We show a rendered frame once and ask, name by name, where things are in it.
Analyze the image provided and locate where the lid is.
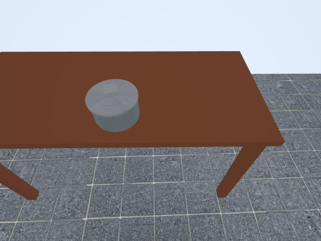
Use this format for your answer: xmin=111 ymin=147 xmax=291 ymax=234
xmin=85 ymin=79 xmax=138 ymax=117

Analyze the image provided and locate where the knob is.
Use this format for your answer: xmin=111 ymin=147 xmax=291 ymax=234
xmin=103 ymin=83 xmax=119 ymax=98

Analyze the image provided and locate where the table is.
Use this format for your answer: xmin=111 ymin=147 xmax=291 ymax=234
xmin=0 ymin=51 xmax=285 ymax=200

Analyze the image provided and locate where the pot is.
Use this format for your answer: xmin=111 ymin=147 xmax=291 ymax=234
xmin=92 ymin=101 xmax=140 ymax=132

